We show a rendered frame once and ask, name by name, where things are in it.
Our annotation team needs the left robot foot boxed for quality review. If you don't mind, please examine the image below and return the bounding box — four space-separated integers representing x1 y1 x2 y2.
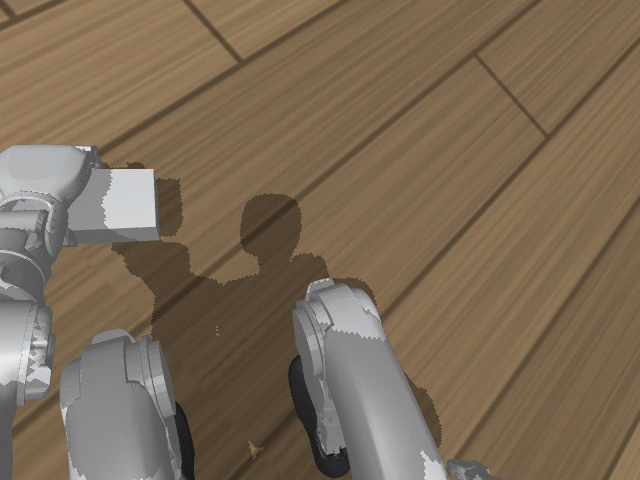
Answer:
174 401 195 480

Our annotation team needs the carton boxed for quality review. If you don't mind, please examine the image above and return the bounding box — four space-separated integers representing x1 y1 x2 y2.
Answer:
0 169 160 245

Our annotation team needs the left robot arm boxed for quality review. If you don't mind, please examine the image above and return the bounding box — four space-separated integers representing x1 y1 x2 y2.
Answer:
0 192 68 480

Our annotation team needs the left robot hand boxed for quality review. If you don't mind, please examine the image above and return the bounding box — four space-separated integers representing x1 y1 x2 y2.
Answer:
0 144 103 248

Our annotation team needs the right robot foot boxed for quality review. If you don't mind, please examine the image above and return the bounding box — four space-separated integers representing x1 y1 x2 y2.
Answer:
288 355 350 478

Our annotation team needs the right robot hand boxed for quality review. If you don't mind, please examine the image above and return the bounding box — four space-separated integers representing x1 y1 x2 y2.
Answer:
446 459 504 480

